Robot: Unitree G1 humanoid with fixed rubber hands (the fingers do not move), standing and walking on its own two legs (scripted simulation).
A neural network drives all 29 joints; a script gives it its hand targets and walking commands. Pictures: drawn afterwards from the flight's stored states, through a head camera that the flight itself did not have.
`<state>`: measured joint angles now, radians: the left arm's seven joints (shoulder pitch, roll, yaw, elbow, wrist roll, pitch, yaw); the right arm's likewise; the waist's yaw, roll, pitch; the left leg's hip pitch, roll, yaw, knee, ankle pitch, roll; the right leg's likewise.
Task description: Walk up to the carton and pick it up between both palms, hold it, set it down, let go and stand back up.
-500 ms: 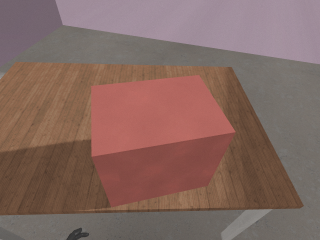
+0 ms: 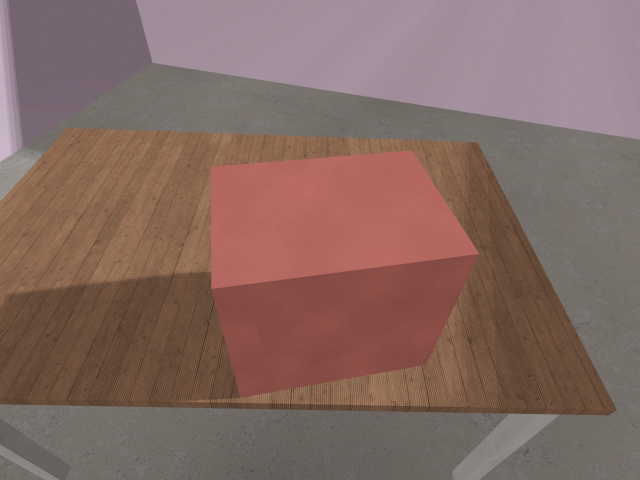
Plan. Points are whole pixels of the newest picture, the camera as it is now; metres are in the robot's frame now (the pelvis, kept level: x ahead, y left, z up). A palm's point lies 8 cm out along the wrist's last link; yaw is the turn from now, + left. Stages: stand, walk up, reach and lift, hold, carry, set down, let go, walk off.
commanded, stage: stand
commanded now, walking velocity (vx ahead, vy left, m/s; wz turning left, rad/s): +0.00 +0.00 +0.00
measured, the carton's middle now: (326, 273) +0.43 -0.01 +0.00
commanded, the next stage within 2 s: none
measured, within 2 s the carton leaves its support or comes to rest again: neither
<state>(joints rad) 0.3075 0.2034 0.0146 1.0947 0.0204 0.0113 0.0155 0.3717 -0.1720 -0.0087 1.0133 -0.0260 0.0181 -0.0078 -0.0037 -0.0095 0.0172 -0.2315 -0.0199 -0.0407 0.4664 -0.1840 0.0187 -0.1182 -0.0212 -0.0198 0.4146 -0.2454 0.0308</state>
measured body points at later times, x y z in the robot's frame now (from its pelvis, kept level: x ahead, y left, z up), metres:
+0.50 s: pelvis -0.02 -0.01 +0.00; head -0.03 -0.01 +0.45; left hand -0.06 +0.20 -0.17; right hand -0.04 -0.23 -0.16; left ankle +0.04 +0.10 -0.74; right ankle -0.01 -0.14 -0.74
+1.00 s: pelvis -0.01 -0.02 +0.00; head -0.01 -0.01 +0.45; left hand -0.03 +0.20 -0.16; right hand -0.04 -0.23 -0.16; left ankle +0.04 +0.11 -0.74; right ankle -0.01 -0.14 -0.74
